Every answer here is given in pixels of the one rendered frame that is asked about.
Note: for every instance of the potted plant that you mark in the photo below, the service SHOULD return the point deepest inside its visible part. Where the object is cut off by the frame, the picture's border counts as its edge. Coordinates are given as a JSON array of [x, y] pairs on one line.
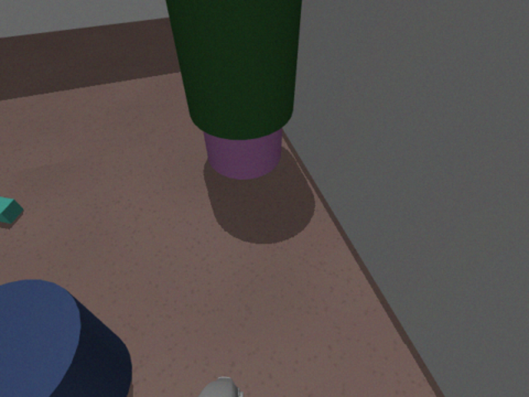
[[238, 61]]

